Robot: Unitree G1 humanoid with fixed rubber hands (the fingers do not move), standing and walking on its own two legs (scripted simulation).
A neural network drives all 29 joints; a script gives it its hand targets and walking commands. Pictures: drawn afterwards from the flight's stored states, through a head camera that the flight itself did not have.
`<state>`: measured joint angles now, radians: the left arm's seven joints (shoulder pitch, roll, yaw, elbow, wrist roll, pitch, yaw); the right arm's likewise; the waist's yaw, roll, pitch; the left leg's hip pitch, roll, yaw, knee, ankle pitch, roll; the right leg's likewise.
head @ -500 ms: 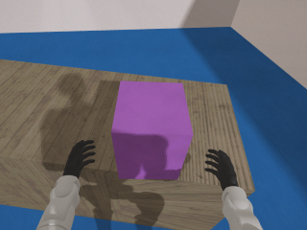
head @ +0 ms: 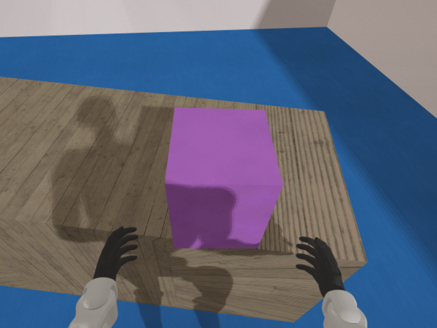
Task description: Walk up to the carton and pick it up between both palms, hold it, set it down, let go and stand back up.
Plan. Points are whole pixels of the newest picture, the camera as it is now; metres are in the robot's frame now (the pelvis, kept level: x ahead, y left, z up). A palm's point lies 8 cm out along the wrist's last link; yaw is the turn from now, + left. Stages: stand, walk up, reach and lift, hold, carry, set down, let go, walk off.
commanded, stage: set down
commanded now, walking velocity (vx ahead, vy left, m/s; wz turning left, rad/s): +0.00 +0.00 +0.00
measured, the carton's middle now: (218, 181) +0.42 +0.02 +0.00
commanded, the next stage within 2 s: let go in 1.14 s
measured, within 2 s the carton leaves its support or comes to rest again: neither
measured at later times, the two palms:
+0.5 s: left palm (110, 285) +0.19 +0.21 -0.05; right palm (337, 299) +0.19 -0.21 -0.05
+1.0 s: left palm (109, 296) +0.18 +0.22 -0.07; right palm (338, 308) +0.18 -0.22 -0.07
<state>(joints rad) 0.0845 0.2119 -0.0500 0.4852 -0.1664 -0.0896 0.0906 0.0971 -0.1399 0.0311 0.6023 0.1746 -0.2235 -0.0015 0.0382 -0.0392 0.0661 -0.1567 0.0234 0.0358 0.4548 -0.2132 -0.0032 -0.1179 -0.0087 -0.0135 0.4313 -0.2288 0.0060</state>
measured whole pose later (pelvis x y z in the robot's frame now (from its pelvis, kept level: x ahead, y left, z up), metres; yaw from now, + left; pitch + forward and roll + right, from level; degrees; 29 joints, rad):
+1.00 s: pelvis +0.04 -0.01 +0.01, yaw -1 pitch -5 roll +0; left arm 0.27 0.20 0.01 0.49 -0.02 0.05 0.01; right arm 0.24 -0.13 0.00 0.71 0.02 -0.23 0.00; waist 0.03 -0.02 0.07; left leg -0.04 0.04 0.05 0.36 -0.23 -0.02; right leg -0.01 0.01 0.00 0.33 -0.24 -0.01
